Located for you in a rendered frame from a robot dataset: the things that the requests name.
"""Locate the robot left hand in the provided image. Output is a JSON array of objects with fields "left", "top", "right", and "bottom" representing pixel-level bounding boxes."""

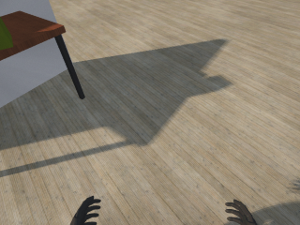
[{"left": 70, "top": 196, "right": 101, "bottom": 225}]

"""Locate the table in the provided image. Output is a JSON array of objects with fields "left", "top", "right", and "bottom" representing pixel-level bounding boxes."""
[{"left": 0, "top": 10, "right": 85, "bottom": 99}]

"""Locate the robot right hand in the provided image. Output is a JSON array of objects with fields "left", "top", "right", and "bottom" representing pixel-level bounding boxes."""
[{"left": 225, "top": 199, "right": 258, "bottom": 225}]

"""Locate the carton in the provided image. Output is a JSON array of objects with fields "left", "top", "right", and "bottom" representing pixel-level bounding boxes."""
[{"left": 0, "top": 17, "right": 14, "bottom": 51}]

